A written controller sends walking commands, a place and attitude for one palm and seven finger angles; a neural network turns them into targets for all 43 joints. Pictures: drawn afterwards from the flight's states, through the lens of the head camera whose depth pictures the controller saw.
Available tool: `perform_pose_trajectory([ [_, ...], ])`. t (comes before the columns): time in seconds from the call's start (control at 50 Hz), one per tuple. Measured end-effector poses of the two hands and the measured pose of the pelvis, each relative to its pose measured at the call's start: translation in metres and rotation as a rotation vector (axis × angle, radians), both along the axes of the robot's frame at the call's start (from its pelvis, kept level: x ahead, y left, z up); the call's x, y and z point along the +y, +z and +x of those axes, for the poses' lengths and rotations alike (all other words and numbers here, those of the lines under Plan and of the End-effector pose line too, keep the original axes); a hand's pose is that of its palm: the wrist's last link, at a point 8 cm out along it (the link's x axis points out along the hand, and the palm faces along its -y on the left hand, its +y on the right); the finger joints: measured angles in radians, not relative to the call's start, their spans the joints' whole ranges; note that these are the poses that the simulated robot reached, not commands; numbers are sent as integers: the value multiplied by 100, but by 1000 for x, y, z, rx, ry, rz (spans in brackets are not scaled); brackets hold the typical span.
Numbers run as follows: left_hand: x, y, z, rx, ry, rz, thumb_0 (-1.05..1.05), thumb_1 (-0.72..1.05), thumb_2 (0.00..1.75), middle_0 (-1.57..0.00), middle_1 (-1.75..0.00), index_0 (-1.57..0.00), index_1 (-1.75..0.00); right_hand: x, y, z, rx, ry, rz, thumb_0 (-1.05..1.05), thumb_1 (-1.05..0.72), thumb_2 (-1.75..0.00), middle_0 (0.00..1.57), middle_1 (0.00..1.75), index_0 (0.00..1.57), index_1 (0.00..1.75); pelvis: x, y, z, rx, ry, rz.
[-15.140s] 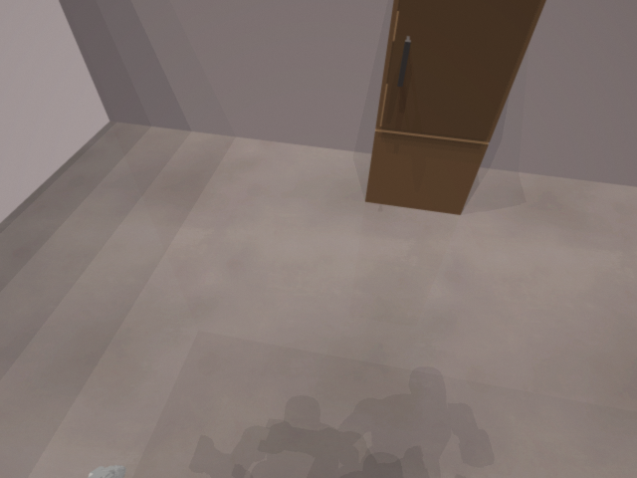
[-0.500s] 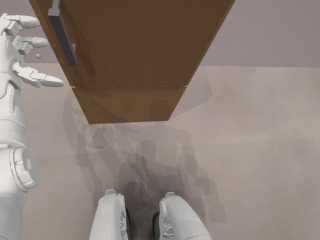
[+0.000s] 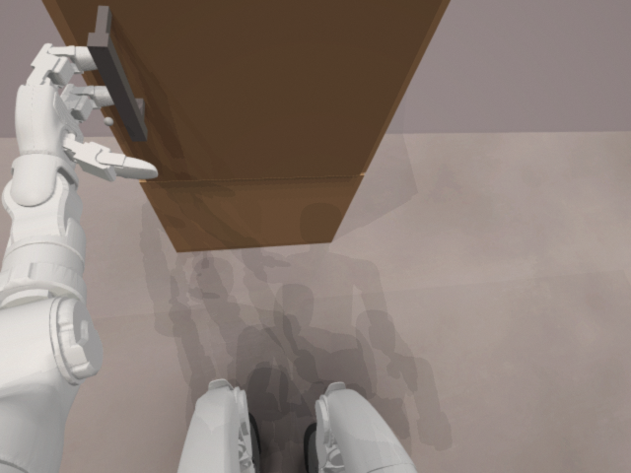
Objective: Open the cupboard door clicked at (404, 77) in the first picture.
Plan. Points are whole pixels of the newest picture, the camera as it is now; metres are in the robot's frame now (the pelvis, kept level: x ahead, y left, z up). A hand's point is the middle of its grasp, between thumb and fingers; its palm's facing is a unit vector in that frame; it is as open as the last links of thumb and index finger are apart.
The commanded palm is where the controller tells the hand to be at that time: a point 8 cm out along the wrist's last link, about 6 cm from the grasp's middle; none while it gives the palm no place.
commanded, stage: slide the fingers in behind the handle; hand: left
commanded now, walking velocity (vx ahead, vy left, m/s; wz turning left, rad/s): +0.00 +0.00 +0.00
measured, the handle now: (123, 81) +0.57 +0.19 +0.06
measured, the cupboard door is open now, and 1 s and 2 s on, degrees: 0 0 0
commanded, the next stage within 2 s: close the thumb around the handle in 1.10 s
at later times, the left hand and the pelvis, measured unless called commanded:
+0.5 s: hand (140, 120) +0.53 +0.17 +0.05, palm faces +0.05 -1.00 -0.02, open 14.0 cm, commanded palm +0.50 +0.20 +0.05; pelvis +0.00 -0.01 +0.00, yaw +1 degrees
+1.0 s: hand (151, 121) +0.53 +0.16 +0.04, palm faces +0.06 -1.00 -0.02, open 14.0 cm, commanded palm +0.50 +0.19 +0.05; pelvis +0.00 -0.01 +0.00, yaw +1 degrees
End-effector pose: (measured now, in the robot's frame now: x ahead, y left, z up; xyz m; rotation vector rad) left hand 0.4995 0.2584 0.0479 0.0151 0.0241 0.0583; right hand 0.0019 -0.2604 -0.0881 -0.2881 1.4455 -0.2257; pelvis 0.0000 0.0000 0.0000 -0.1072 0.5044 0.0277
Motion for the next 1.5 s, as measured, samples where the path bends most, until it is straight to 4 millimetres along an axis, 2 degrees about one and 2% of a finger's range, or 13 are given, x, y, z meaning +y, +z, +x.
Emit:
perform_pose_trajectory([
  [0.3, -21, 0, 0, -10, -3, 4, -1, -50, 30, -30, -120, -30, -120, -6, -5, 8, -20, 10, 13, 1, -91, -90, 20, 30, 20, 30, -6, -1, 0, -1, 5, 8],
  [0.62, -42, -3, 4, 2, 0, 3, -1, -50, 30, -30, -120, -30, -120, -7, -8, 5, -4, -2, 34, 1, -91, -90, 20, 30, 20, 30, -11, -1, 3, 1, 3, 16],
  [1.26, -46, -2, 3, -8, 6, 8, -1, -50, 31, -30, -120, -29, -120, -7, -9, 10, -6, -1, 39, 1, -91, -90, 20, 30, 20, 30, -9, 0, 5, 0, 4, 17],
  [1.36, -45, -3, 4, -9, 6, 4, -1, -40, 35, -31, -121, -30, -121, -6, -8, 9, -5, 0, 35, 1, -91, -90, 20, 30, 20, 30, -8, -1, 5, 2, 5, 15],
  [1.5, -43, -4, 6, -8, 2, 0, -1, -11, 47, -33, -124, -33, -124, -5, -8, 7, -3, -4, 30, 1, -91, -90, 20, 30, 20, 30, -7, -2, 4, 5, 2, 13],
])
